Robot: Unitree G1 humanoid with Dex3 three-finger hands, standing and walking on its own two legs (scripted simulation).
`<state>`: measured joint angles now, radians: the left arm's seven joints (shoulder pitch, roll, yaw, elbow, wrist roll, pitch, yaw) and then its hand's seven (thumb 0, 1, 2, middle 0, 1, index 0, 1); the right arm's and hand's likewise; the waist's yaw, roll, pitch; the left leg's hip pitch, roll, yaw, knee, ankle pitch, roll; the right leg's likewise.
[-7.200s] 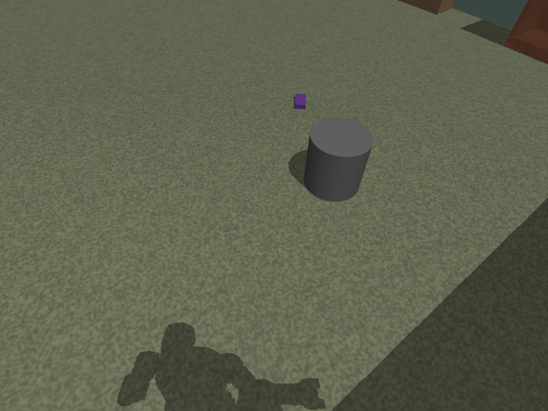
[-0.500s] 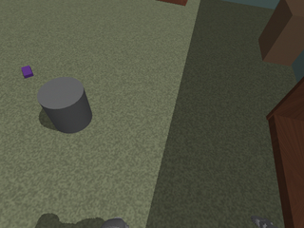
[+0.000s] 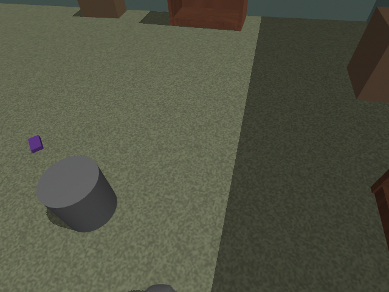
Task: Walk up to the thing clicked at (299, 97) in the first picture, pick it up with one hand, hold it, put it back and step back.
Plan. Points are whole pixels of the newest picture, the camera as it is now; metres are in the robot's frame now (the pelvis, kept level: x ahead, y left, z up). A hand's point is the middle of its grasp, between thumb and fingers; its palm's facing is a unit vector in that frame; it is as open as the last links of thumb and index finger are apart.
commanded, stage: walk up
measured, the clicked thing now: (35, 143) +1.08 +1.23 -0.75
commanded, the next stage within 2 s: none
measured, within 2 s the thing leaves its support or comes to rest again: neither
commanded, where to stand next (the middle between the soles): +0.69 +0.04 m, yaw -1 degrees
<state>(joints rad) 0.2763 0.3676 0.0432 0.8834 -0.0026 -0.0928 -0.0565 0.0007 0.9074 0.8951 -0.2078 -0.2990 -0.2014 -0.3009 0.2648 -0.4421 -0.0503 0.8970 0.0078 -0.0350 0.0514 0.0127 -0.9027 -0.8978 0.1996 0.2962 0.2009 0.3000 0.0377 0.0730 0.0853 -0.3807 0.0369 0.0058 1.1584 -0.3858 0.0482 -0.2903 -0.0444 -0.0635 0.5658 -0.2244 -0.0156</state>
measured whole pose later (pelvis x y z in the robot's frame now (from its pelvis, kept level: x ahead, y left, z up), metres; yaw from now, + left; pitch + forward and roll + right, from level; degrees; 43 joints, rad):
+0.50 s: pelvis +0.22 +0.07 +0.01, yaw -1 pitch -3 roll -1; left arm 0.27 0.45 0.04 0.90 -0.01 -0.06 -0.05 0.00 0.91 0.90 -0.21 -0.30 -0.20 -0.30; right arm 0.31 -0.38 -0.04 0.85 0.00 -0.09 0.05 0.01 -0.90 -0.90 0.20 0.30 0.20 0.30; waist -0.02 -0.06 0.08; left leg -0.18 0.01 0.10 0.47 -0.24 0.05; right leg -0.49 -0.05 0.05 1.00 -0.28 -0.02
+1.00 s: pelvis +0.40 +0.04 +0.01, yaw -3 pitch -4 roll +0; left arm 0.28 0.36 0.03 0.85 0.00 -0.08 -0.04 0.00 0.90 0.90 -0.21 -0.30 -0.20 -0.30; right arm 0.30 -0.43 -0.05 0.85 0.00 -0.03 0.05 0.01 -0.90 -0.90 0.20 0.30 0.20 0.30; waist 0.01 0.06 0.09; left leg -0.48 0.06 -0.04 0.98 -0.31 0.02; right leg -0.19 -0.01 -0.06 0.47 -0.21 -0.03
